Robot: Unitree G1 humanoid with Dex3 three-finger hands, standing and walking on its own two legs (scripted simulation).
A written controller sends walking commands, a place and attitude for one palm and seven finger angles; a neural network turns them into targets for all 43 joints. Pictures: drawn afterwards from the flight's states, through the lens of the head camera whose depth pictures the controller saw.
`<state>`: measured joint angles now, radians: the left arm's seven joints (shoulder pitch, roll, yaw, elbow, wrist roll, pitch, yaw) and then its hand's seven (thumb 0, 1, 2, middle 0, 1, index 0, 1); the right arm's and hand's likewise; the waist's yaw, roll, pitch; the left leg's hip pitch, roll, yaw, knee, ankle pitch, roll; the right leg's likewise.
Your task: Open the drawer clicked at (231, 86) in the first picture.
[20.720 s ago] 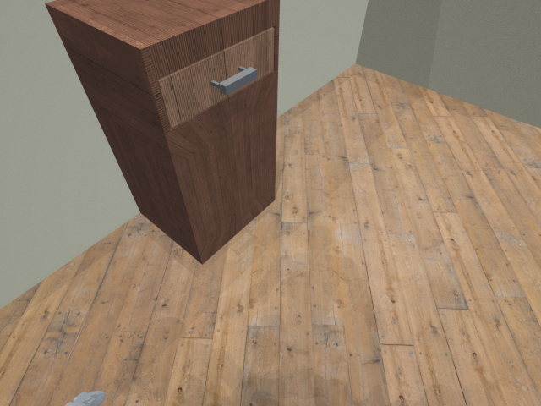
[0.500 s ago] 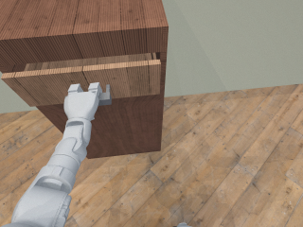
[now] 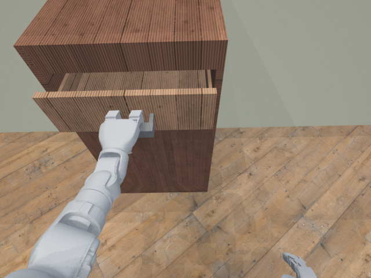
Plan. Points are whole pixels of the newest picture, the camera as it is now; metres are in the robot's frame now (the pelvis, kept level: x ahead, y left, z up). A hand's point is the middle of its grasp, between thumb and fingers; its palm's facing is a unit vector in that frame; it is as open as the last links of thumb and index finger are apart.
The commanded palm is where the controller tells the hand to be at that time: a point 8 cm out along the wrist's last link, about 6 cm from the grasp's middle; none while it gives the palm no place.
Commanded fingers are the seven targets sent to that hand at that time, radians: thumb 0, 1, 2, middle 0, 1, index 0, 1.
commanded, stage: pull the drawer open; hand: left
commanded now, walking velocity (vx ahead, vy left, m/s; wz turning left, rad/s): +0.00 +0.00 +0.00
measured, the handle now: (128, 123) +0.48 +0.16 +0.02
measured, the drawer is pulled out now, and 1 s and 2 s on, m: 0.08 0.19 0.30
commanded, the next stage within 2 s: open the thumb to release the handle in 1.88 s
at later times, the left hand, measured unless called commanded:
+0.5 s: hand (121, 177) +0.34 +0.16 +0.00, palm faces +0.03 -0.06 -1.00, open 6.1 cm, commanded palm +0.31 +0.17 +0.05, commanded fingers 0.00 0.90 0.90 -0.40 -1.35 -0.40 -1.35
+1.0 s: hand (120, 186) +0.31 +0.16 +0.00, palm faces +0.00 -0.09 -1.00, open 6.2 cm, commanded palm +0.25 +0.17 +0.05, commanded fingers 0.00 0.90 0.90 -0.40 -1.35 -0.40 -1.35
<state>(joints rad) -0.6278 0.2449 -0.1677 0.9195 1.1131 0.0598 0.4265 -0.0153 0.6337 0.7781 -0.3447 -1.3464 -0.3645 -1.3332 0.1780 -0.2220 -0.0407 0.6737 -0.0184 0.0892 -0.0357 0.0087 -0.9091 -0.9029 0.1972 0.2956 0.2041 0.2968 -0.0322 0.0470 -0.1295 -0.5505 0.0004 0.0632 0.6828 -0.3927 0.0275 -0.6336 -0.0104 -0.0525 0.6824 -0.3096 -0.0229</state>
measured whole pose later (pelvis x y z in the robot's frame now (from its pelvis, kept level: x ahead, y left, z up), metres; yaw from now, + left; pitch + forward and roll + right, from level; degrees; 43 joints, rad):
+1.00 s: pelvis +0.00 -0.01 +0.01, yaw -2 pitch +10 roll +1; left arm -0.07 0.25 -0.18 0.35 1.09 0.10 0.40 0.01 0.66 0.75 -0.26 -1.35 -0.37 -1.30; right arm 0.19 -0.23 -0.04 0.65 0.00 0.09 0.00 0.01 -0.91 -0.90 0.20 0.30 0.20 0.30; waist 0.01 0.06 -0.10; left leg -0.42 0.01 0.09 0.63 -0.38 0.01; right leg -0.53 0.01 -0.02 0.66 -0.30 -0.04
